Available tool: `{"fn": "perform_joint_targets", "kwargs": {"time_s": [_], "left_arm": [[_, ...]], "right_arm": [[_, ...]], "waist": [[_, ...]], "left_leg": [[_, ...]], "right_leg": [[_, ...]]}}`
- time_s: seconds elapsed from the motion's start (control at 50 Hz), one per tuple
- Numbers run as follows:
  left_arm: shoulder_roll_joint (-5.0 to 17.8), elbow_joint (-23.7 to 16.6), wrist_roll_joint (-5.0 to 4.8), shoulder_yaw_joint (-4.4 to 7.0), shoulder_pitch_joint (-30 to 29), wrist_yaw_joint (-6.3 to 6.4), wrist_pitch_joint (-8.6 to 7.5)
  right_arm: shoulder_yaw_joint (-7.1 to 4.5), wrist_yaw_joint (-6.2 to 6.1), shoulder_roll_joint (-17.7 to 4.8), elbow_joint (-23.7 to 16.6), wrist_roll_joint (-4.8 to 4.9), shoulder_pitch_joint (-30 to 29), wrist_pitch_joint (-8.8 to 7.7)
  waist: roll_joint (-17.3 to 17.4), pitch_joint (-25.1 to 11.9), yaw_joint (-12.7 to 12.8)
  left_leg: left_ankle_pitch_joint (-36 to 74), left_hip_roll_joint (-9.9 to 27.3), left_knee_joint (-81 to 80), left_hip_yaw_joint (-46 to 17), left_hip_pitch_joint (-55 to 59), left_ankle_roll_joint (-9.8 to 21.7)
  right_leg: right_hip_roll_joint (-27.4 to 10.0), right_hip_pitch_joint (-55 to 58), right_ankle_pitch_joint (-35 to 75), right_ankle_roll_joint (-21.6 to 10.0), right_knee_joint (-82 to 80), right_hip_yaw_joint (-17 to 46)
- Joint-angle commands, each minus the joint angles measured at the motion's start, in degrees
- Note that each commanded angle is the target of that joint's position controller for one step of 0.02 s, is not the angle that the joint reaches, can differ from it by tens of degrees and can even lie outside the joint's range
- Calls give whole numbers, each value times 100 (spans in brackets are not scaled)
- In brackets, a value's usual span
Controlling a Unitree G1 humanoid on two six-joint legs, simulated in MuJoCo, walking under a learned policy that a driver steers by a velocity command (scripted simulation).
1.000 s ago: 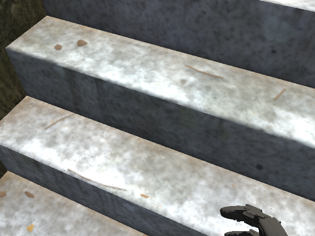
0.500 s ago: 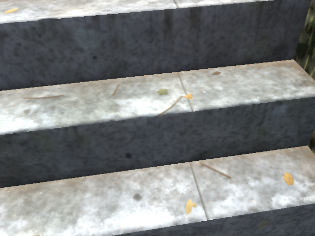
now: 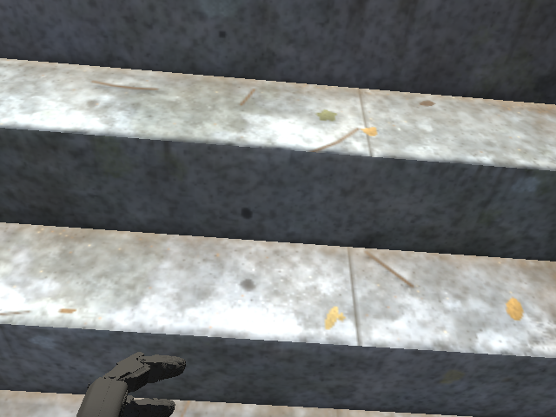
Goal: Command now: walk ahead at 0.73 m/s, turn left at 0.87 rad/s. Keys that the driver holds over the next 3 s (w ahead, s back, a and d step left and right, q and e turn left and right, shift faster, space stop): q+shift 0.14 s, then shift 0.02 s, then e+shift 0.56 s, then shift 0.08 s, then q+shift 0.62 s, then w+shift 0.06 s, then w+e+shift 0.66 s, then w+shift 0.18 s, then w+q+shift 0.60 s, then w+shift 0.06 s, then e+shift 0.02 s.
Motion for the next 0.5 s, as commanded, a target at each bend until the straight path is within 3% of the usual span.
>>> {"fn": "perform_joint_targets", "kwargs": {"time_s": [0.02, 0.04, 0.06, 0.08, 0.1, 0.12, 0.14, 0.16, 0.18, 0.2, 0.22, 0.24, 0.26, 0.28, 0.3, 0.32, 0.34, 0.36, 0.38, 0.42, 0.48, 0.5], "left_arm": [[470, -763, -163, 271, -1348, -10, -131], [472, -780, -226, 295, -1367, -44, -108], [417, -796, -280, 305, -1400, -71, -78], [261, -839, -381, 272, -1450, -91, -62], [60, -846, -541, 225, -1440, -107, -18], [-163, -902, -650, 142, -1602, -151, -10], [-356, -1034, -745, 87, -1709, -205, 30], [-343, -1016, -825, 124, -1482, -222, 141], [-717, -1129, -790, 101, -1320, -243, 308], [-920, -1319, -649, -32, -853, -216, 185], [-514, -1048, -715, 16, -1696, -387, -64], [-1021, -1105, -674, -80, -2482, -459, -153], [-1196, -1100, -713, -72, -2357, -438, -125], [-1058, -1002, -914, -89, -1800, -336, 59], [-740, -727, -993, -15, -1548, -197, 221], [-734, -727, -925, 2, -1645, -51, 332], [-569, -384, -801, 149, -1508, 43, 402], [-334, -37, -708, 287, -1023, 86, 423], [-297, 287, -678, 379, -792, 131, 421], [-298, 604, -628, 450, -509, 177, 399], [-441, 648, -531, 452, -574, 200, 399], [-512, 624, -497, 444, -552, 191, 420]], "right_arm": [[44, -52, 60, -102, 39, 917, 76], [60, -49, 150, -115, 35, 807, 88], [86, -32, 272, -89, -16, 801, 97], [101, 15, 369, 20, -109, 851, 79], [71, 79, 338, 247, -249, 942, 17], [74, 132, 390, 542, -317, 1286, -35], [89, 120, 497, 793, -369, 1329, -37], [97, 155, 423, 917, -427, 1250, -71], [114, 229, 105, 937, -466, 966, -171], [-127, 238, -1199, 659, -494, 600, -283], [-47, 232, -746, 899, -319, 1629, -371], [82, 140, -288, 1532, -376, 2718, -358], [84, 32, -391, 1621, -332, 2544, -291], [-100, -133, -994, 1310, -208, 1723, -327], [-150, -174, -1260, 1112, -249, 1154, -403], [-105, -265, -1207, 1063, -317, 756, -400], [125, -280, -498, 1022, -451, 430, -380], [237, -284, -134, 1003, -451, 171, -366], [298, -273, 177, 1072, -474, 305, -370], [324, -249, 360, 1166, -524, 496, -346], [366, -239, 482, 1052, -590, 292, -306], [355, -262, 399, 1033, -592, 191, -265]], "waist": [[-94, 90, -309], [-155, 206, -192], [-180, 277, -102], [13, 301, -52], [554, 277, -11], [900, 376, -24], [1389, 647, 111], [1715, 901, 397], [1808, 1099, 1052], [2111, 464, 1421], [1356, -108, 114], [840, -329, -333], [393, -746, 5], [42, -920, 427], [35, -744, 490], [392, -320, 531], [262, -31, 513], [553, -23, 666], [970, 28, 563], [1325, 256, 506], [1205, 595, 618], [1222, 583, 696]], "left_leg": [[565, 224, -1932, 448, 1359, 368], [521, 347, -2787, 507, 1632, 547], [752, 532, -3816, 526, 1844, 786], [1268, 654, -5167, 676, 2115, 1023], [2175, 642, -6604, 1003, 2616, 1248], [3530, 705, -7876, 1185, 3222, 1481], [4403, 737, -9002, 1042, 3480, 1717], [4603, 597, -9610, 777, 3698, 1822], [6009, 528, -8265, 294, 3995, 1674], [9727, 1283, -6801, -1036, 4463, 1723], [8496, 807, -6469, -1197, 5042, 1169], [5827, 794, -6795, -1669, 5206, 933], [4051, 1096, -7214, -2182, 5327, 951], [1405, 2023, -8310, -3455, 5445, 1649], [447, 2369, -8664, -3630, 5139, 1964], [-1024, 2389, -9058, -3698, 5042, 1970], [-1360, 2102, -9084, -3214, 4713, 1764], [-1448, 1731, -8889, -2356, 4799, 1447], [-1139, 1620, -8804, -1725, 4757, 1261], [-718, 1558, -8599, -874, 4739, 1126], [-146, 1513, -8439, -189, 4303, 1199], [-36, 1513, -8468, -30, 4182, 1311]], "right_leg": [[-1079, -231, 1546, -486, -1386, 777], [-1130, -148, 1588, -392, -1157, 619], [-1206, -14, 1693, -303, -729, 514], [-1226, 156, 1881, -191, -82, 360], [-1129, 208, 2140, -102, 884, 81], [-1056, -75, 2069, -59, 1977, -110], [-737, -460, 1450, -30, 3337, -221], [-300, -1153, 520, -87, 5213, -134], [173, -2641, -101, -174, 7599, 29], [432, -3779, 115, 546, 9455, 410], [183, -4382, 1096, 417, 8673, 797], [-80, -4775, 1477, 449, 8153, 990], [-247, -4704, 1461, 588, 7913, 1114], [-365, -4890, 2228, 650, 7595, 1435], [-447, -4708, 2233, 700, 7385, 1564], [-302, -5005, 2546, 728, 7222, 1616], [-191, -4629, 3312, 651, 7098, 1864], [79, -4394, 4255, 589, 6695, 1894], [414, -4279, 4667, 515, 6871, 2063], [842, -4334, 4857, 382, 7135, 2318], [979, -4306, 4615, 290, 7245, 2312], [994, -4177, 4379, 302, 7322, 2217]]}}
Next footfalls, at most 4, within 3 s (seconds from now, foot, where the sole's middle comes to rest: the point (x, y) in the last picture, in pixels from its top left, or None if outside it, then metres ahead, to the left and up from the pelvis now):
0.16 left None -0.03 0.13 -0.93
0.86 right None -0.11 -0.17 -0.93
1.44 left None -0.03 0.14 -0.93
2.00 right None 0.14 -0.09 -0.71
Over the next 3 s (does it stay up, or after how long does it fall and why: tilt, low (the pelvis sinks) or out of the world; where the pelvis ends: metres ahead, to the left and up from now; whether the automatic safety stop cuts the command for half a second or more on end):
stays up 0.03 0.06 0.01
